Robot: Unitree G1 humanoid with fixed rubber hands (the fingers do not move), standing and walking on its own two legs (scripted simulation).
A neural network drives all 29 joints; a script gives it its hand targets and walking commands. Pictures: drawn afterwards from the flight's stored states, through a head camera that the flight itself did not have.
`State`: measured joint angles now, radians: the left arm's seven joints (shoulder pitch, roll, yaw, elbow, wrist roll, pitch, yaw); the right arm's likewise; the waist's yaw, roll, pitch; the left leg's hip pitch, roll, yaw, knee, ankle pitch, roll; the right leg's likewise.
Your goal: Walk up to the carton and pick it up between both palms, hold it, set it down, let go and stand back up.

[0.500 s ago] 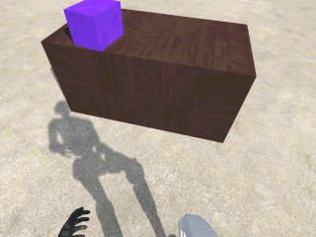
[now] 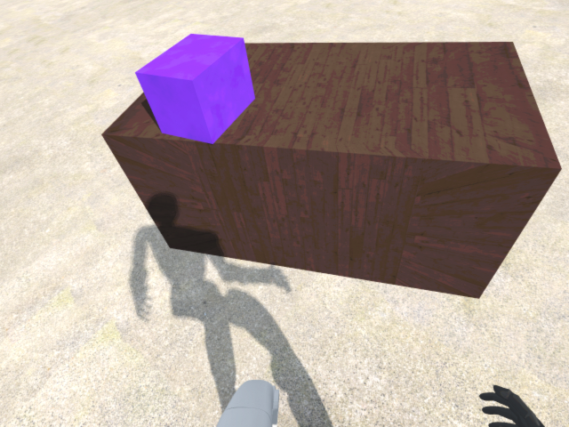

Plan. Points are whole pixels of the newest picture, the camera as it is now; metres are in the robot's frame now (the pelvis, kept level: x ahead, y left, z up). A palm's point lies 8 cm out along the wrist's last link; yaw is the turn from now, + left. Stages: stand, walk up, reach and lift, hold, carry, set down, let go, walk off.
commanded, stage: walk up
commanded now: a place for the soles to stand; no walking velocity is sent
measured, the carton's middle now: (201, 86) +1.03 +0.40 -0.03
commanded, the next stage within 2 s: none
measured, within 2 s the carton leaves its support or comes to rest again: neither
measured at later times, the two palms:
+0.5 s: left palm (111, 296) +0.33 +0.42 -0.09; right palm (407, 408) +0.18 -0.12 -0.09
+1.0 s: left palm (82, 263) +0.39 +0.49 -0.07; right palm (361, 280) +0.40 -0.07 -0.12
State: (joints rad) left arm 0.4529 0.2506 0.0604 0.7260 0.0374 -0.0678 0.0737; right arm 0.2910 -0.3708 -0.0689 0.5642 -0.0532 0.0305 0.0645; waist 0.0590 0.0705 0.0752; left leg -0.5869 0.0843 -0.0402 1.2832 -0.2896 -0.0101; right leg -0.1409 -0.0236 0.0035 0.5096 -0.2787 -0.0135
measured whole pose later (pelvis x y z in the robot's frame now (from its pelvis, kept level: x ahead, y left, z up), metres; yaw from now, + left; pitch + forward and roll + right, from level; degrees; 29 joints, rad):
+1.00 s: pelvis +0.33 +0.23 +0.00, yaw -9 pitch -5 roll +2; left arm 0.44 0.22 0.05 0.68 0.05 -0.05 0.09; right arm 0.29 -0.38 -0.06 0.61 -0.07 0.08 0.07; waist 0.03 0.11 0.10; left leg -0.57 0.08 -0.04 1.24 -0.30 -0.03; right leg -0.20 -0.08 -0.02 0.53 -0.25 0.00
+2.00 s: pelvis +0.51 +0.48 -0.01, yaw -9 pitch -2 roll +0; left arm 0.40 0.25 0.06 0.67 0.03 -0.03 0.05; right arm 0.28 -0.34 -0.05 0.63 0.00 0.05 0.07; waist 0.05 0.09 0.08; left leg -0.47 0.11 -0.07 0.87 -0.32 -0.05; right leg -0.28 -0.13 -0.02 0.58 -0.27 -0.01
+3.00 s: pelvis +0.53 +0.46 -0.01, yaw -7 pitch -1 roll +1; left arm 0.35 0.26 0.00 0.68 0.01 0.02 -0.01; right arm 0.30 -0.26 -0.02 0.62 -0.02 0.00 -0.01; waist 0.03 -0.04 0.03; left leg -0.26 0.00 0.03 0.55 -0.27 0.00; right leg -0.27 -0.01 -0.08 0.58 -0.30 -0.04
